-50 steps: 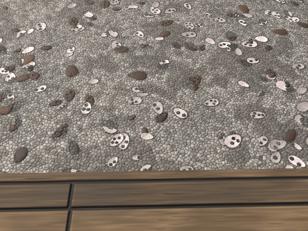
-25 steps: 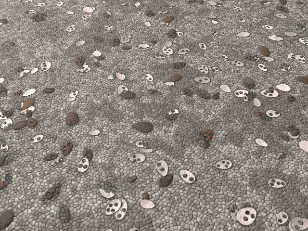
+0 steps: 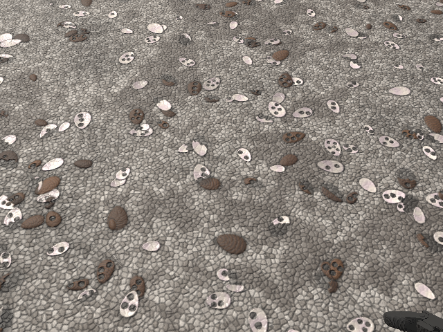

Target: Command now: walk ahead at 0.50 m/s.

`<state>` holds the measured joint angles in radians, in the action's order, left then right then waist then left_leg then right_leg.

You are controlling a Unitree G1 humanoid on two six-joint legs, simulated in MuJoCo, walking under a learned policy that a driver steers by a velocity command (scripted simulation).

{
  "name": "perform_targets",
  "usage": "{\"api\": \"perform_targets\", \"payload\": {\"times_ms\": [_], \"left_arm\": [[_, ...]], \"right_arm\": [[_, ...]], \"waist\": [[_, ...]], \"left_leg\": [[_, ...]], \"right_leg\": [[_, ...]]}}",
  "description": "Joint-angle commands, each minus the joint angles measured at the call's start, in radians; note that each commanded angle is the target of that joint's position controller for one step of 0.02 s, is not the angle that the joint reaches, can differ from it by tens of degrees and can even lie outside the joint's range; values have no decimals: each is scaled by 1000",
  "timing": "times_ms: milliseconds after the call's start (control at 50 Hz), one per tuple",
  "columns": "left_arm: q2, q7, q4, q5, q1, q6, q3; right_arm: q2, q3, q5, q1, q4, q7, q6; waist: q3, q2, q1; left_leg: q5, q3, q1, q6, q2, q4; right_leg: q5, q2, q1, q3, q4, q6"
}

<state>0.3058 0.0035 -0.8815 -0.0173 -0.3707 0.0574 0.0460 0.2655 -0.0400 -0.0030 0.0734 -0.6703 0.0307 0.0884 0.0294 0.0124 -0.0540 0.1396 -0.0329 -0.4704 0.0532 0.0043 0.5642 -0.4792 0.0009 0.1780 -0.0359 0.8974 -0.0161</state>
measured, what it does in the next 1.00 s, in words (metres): walks ahead, turning right: right foot, then left foot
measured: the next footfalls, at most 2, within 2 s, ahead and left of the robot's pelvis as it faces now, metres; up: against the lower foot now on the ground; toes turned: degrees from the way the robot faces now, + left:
right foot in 0.48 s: +0.41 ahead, -0.16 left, +0.00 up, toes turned -13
left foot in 0.94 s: +0.74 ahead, -0.05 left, +0.00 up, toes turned -31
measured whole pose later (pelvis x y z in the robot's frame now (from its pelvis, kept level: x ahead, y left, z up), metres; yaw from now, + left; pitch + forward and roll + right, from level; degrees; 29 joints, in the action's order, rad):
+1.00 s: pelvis +0.57 -0.09 +0.00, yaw -29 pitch +2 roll +1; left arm 0.31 -0.02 -0.72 -0.03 -0.37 0.02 0.08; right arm 0.27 -0.05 0.01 0.07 -0.70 0.02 0.12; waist 0.00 0.03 -0.06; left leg 0.14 0.01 -0.45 0.01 0.03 0.55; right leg -0.51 -0.08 0.23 -0.19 0.90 -0.03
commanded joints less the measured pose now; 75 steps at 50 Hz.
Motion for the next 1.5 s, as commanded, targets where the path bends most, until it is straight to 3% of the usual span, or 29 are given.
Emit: {"api": "perform_targets", "payload": {"times_ms": [20,60,120,260,380,420,460,480,500,520,540,580,600,660,760,840,920,940,960,980,1000,1060,1160,1340,1400,1420,1440,1460,1500], "left_arm": [[131,10,123,-22,82,53,19],[113,7,119,-1,94,38,26],[61,2,99,-6,49,-1,18],[27,18,158,0,234,4,12],[25,53,247,0,365,3,9],[51,62,261,1,328,0,22],[121,56,219,-1,112,-5,65],[200,37,185,-3,-56,-13,99],[305,29,185,-15,-55,-12,117],[222,29,209,-9,-91,-3,92],[174,27,205,2,-58,4,78],[126,23,228,3,69,7,63],[104,19,247,15,110,7,54],[117,7,259,10,130,9,58],[153,-18,238,-2,70,-3,71],[148,-21,213,-11,9,-14,73],[119,-23,222,-4,34,-24,68],[70,-19,233,2,37,-21,49],[4,-19,256,-2,-49,-15,29],[30,-20,274,-19,-105,-8,23],[122,-21,254,-24,-52,-11,45],[127,-19,285,1,97,-28,61],[46,-17,314,2,102,-61,47],[75,40,372,7,235,-70,62],[167,21,332,14,48,-69,109],[274,-5,348,18,18,-72,125],[275,1,389,35,63,-60,110],[205,11,397,26,90,-53,94],[138,6,382,6,174,-50,71]], "right_arm": [[166,-52,-5,267,-19,-13,-8],[112,-35,9,171,-14,-7,-2],[118,-42,12,144,-37,-6,23],[156,-51,15,180,-95,-31,27],[189,-66,-8,254,-151,-41,-14],[215,-74,-12,232,-146,-51,-32],[223,-75,-12,207,-135,-65,-51],[196,-61,1,220,-117,-70,-45],[47,-12,34,328,-68,-49,-15],[117,-20,4,239,-68,-30,27],[164,-33,-34,140,-34,-19,50],[154,-32,-3,96,-29,-28,63],[163,-39,7,113,-30,-30,53],[129,-36,18,137,-28,-31,20],[77,-13,16,-43,18,-25,17],[113,-24,-4,-111,45,-12,29],[163,-55,-5,17,17,-12,47],[198,-70,11,127,2,-19,52],[279,-89,32,255,-10,-26,49],[279,-95,13,312,-44,-16,35],[191,-71,1,262,-24,-16,30],[107,-41,21,127,-17,-26,13],[159,-61,14,88,-53,-35,12],[221,-80,-32,79,-92,-50,-41],[186,-72,-32,112,-95,-48,-46],[102,-43,34,153,-61,-40,-44],[121,-30,32,183,-43,-29,-42],[190,-49,2,114,-51,-24,-46],[167,-44,-2,77,-57,-37,-62]], "waist": [[-178,-124,143],[-73,-95,77],[-45,-106,36],[19,-62,91],[57,-52,132],[11,-84,93],[-118,-87,-32],[-221,-2,-102],[-310,262,8],[-424,152,-63],[-288,110,-79],[-128,-13,0],[-108,11,38],[-76,21,75],[-32,54,11],[-34,75,-13],[-67,114,70],[-160,77,123],[-312,-124,126],[-357,-360,109],[-226,-218,130],[-20,-105,91],[-43,-128,48],[-66,-115,74],[-160,-6,-20],[-235,261,22],[-407,290,33],[-375,130,-13],[-221,18,36]], "left_leg": [[133,504,633,206,-324,-263],[0,346,406,179,-256,-336],[-89,214,284,186,-240,-419],[-186,-24,326,127,-208,-462],[-331,-79,562,98,-283,-368],[-645,-111,600,72,-287,-248],[-853,-160,539,28,-242,64],[-614,-164,316,-13,-201,352],[322,-101,-160,-81,13,714],[448,121,-286,-67,35,831],[361,138,-364,-43,-18,823],[232,121,-286,-38,-90,649],[203,127,-208,-46,-110,604],[163,100,-141,-92,-110,478],[-171,75,-52,-129,-42,95],[-204,109,1,-113,-11,-40],[-85,100,175,-46,-9,-120],[-60,161,370,1,-92,-109],[61,470,721,117,-313,-131],[335,838,821,207,-439,-240],[464,764,723,172,-404,-275],[-16,375,401,117,-291,-296],[-550,105,334,150,-271,-308],[-507,-69,424,90,-279,-189],[-459,-139,321,-8,-177,192],[267,-154,16,-83,-70,525],[592,37,-165,-113,48,774],[507,124,-197,-105,-2,800],[383,113,-196,-99,-66,682]], "right_leg": [[32,69,599,-44,372,-20],[151,131,507,-36,259,-7],[231,141,438,-43,211,21],[588,104,465,-17,-153,26],[465,77,538,43,-292,-30],[355,26,449,101,-294,-66],[349,-59,144,144,-341,-121],[378,22,-169,-21,-361,-179],[240,279,-534,-576,-428,-372],[142,332,-611,-794,-566,-401],[202,303,-527,-644,-586,-347],[396,226,-236,-436,-602,-293],[488,202,-135,-384,-623,-289],[591,165,12,-302,-668,-296],[485,78,116,-199,-660,-221],[370,111,46,-293,-595,-191],[383,107,-3,-368,-439,-143],[372,54,54,-317,-264,-109],[134,-69,317,-185,67,-39],[-137,-75,554,-130,300,-11],[-58,-15,627,-154,394,-1],[107,65,551,-103,333,19],[179,82,477,-27,143,62],[346,37,298,66,-270,-11],[622,-15,-31,51,-469,-104],[1152,241,-292,-284,-393,-226],[990,413,-398,-623,-465,-438],[858,355,-335,-532,-504,-391],[699,261,-153,-351,-516,-271]]}}
Velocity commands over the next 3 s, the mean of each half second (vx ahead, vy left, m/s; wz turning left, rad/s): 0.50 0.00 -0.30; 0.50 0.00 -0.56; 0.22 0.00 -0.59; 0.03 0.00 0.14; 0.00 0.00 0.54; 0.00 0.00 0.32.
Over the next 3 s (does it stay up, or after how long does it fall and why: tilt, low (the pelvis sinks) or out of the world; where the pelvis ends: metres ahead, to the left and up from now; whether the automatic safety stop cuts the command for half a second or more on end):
stays up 0.79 -0.19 0.01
